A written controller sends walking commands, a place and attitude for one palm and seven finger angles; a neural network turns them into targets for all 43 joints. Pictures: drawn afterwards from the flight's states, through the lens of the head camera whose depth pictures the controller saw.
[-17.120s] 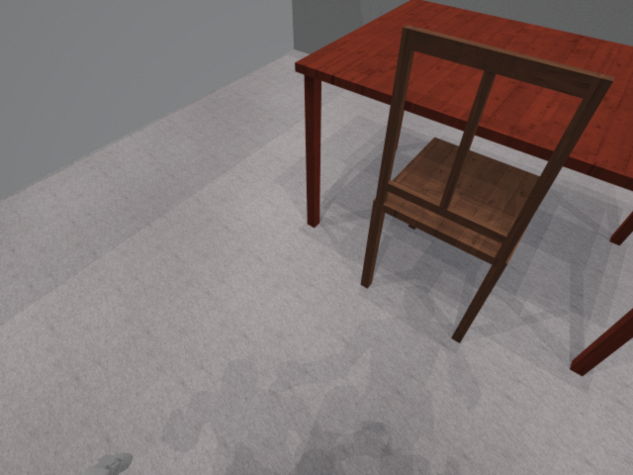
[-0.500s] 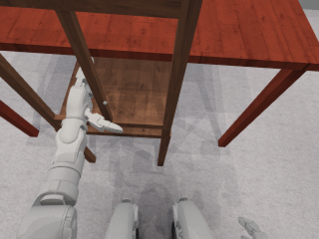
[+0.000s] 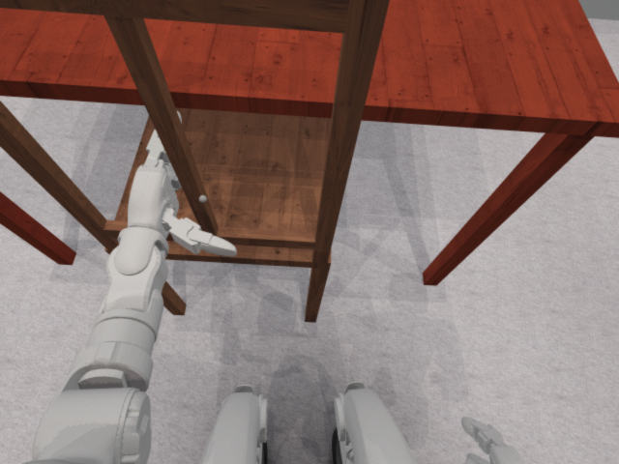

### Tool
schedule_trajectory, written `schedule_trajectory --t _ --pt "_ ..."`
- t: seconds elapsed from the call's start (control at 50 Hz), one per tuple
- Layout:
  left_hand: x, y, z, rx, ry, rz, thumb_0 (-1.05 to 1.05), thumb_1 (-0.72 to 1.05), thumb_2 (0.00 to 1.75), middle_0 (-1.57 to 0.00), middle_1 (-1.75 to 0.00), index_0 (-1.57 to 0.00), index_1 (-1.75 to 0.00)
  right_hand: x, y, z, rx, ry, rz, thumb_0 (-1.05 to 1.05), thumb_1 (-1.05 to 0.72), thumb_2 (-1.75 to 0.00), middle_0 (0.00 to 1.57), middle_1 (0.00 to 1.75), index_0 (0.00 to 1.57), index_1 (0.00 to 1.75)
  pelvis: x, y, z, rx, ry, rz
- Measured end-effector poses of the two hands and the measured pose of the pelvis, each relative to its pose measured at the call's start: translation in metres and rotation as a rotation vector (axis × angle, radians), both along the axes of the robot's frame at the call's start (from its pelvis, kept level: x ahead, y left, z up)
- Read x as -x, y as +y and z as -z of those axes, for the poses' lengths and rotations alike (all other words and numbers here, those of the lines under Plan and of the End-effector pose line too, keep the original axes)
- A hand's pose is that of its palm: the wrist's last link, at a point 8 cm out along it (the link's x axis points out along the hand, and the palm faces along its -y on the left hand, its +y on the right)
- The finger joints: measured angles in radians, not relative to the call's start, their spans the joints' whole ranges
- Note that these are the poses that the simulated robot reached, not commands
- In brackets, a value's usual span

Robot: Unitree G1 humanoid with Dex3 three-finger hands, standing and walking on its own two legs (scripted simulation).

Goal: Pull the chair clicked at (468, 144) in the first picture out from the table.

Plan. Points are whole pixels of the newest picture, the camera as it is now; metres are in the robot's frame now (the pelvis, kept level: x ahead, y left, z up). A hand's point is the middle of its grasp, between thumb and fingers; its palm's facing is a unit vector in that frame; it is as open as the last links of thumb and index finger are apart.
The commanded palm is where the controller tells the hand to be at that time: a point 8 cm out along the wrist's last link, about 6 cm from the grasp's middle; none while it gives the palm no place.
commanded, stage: hook a spindle and tug to test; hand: left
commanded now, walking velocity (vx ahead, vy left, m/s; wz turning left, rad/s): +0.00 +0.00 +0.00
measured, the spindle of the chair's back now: (182, 160) +0.47 +0.15 +0.08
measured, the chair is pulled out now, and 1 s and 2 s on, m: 0.00 0.00 0.01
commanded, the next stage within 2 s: step backward, pulling the chair out in 1.48 s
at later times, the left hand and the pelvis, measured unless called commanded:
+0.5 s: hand (204, 194) +0.45 +0.13 +0.03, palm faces -0.09 -0.99 -0.04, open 12.7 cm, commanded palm +0.42 +0.17 +0.03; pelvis +0.00 +0.01 +0.00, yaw +0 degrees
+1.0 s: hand (204, 200) +0.44 +0.13 +0.03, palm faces -0.09 -1.00 -0.02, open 5.2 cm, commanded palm +0.41 +0.17 +0.03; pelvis +0.00 +0.01 +0.00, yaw +0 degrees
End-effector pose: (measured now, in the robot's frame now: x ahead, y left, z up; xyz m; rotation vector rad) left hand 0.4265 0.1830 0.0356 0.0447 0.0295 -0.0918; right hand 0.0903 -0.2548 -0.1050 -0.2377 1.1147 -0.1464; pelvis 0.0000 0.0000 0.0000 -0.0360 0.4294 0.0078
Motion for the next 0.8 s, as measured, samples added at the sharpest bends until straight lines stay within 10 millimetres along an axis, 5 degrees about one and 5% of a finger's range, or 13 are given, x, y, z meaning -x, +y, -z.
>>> schedule_trajectory --t 0.16,0.42,0.6,0.8 --pt "-0.003 -0.001 0.000 0.004 -0.016 0.009 -0.01 -0.50 0.30 -0.10 -0.22 -0.10 -0.22 0.001 0.001 0.001 0.006 0.008 0.001 0.01 -0.91 -0.90 0.20 0.30 0.20 0.30 0.000 0.003 0.001 0.005 0.006 -0.002" --pt "-0.008 -0.002 0.004 0.007 0.003 0.001 -0.01 -0.43 0.33 -0.30 -0.83 -0.30 -0.83 0.008 0.007 0.001 -0.006 0.035 0.014 0.01 -0.91 -0.90 0.20 0.30 0.20 0.30 -0.003 0.006 0.000 0.005 0.011 0.005" --pt "-0.001 -0.002 0.001 0.005 -0.001 0.018 -0.01 -0.06 0.49 -0.44 -1.27 -0.44 -1.26 0.006 0.009 -0.001 -0.010 0.037 0.013 0.01 -0.91 -0.90 0.20 0.30 0.20 0.30 -0.005 0.007 -0.002 0.007 0.006 0.004" --pt "0.001 -0.002 -0.002 0.010 -0.019 0.004 0.00 0.48 0.72 -0.49 -1.43 -0.48 -1.43 -0.002 0.008 -0.004 -0.004 0.007 0.004 0.01 -0.91 -0.90 0.20 0.30 0.20 0.30 -0.004 0.007 -0.003 0.008 -0.001 0.003"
